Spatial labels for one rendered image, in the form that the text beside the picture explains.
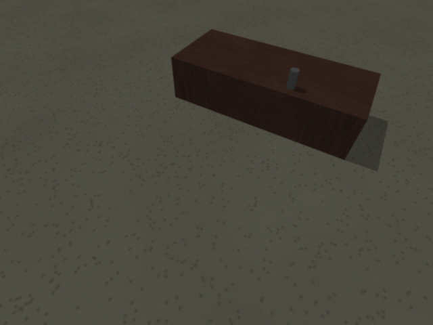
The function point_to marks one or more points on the can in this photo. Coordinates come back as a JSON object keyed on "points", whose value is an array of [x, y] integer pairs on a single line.
{"points": [[292, 79]]}

